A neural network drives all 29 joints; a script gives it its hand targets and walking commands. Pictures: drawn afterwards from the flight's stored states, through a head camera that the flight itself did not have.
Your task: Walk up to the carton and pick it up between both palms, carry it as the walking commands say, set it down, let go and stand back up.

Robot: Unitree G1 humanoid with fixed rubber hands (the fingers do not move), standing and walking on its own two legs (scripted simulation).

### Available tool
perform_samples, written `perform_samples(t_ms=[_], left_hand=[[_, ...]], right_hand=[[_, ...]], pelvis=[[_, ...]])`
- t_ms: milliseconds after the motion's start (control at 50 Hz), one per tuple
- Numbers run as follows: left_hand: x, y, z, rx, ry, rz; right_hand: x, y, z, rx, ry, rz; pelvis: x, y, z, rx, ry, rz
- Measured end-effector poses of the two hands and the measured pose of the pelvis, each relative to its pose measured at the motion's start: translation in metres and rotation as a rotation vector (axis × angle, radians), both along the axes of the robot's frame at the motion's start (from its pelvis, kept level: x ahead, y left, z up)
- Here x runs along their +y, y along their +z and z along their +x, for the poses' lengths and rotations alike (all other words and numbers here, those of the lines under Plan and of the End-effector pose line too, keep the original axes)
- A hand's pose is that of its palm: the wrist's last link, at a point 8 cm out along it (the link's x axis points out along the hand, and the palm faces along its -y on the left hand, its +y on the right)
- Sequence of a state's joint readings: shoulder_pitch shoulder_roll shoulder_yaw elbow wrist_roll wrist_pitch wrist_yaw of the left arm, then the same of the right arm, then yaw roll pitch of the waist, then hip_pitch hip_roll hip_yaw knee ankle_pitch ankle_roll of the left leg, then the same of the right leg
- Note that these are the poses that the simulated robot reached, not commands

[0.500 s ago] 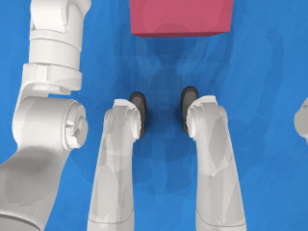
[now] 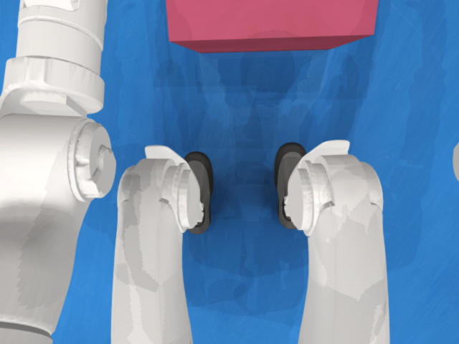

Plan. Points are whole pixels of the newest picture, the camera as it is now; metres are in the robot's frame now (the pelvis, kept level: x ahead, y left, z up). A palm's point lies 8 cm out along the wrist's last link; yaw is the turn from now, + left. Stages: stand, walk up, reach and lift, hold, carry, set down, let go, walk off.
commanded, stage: reach and lift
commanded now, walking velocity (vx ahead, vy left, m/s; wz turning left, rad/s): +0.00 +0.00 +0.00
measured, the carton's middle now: out of the picture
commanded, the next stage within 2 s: none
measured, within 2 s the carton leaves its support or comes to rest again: leaves its support in 2.00 s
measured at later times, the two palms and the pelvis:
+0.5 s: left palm out of the picture +0.59 +0.14 -0.24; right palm out of the picture +0.56 -0.26 -0.24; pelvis +0.03 +0.01 -0.08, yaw +0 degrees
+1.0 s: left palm out of the picture +0.58 +0.12 -0.24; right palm out of the picture +0.57 -0.24 -0.23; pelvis +0.02 +0.01 -0.08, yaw +0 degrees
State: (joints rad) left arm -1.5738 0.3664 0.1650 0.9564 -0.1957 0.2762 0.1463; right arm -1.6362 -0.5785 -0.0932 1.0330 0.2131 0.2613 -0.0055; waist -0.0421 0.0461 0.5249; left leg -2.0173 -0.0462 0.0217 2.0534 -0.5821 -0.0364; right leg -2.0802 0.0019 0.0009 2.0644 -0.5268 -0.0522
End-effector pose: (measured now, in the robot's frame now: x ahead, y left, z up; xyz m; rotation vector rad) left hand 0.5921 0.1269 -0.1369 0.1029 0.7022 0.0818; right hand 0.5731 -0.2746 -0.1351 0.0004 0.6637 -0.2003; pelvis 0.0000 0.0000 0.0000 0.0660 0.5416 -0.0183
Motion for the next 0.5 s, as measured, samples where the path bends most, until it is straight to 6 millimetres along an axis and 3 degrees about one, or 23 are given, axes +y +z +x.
perform_samples(t_ms=[140, 260, 400, 500], left_hand=[[0.005, -0.052, -0.004, -0.006, -0.008, -0.009], [0.007, -0.088, -0.009, 0.009, -0.034, -0.005], [0.014, -0.101, -0.001, -0.016, -0.017, -0.028], [0.013, -0.102, -0.001, -0.015, -0.039, -0.017]], right_hand=[[0.000, -0.052, -0.008, 0.039, 0.000, -0.011], [0.002, -0.084, -0.009, 0.021, -0.010, -0.010], [0.004, -0.112, -0.015, 0.061, -0.011, -0.024], [0.014, -0.104, -0.011, 0.009, 0.001, -0.003]], pelvis=[[-0.001, -0.027, 0.016, 0.012, 0.005, -0.008], [0.002, -0.050, 0.023, 0.021, 0.015, -0.020], [0.005, -0.073, 0.025, 0.008, 0.029, -0.033], [0.008, -0.079, 0.026, -0.011, 0.024, -0.045]])
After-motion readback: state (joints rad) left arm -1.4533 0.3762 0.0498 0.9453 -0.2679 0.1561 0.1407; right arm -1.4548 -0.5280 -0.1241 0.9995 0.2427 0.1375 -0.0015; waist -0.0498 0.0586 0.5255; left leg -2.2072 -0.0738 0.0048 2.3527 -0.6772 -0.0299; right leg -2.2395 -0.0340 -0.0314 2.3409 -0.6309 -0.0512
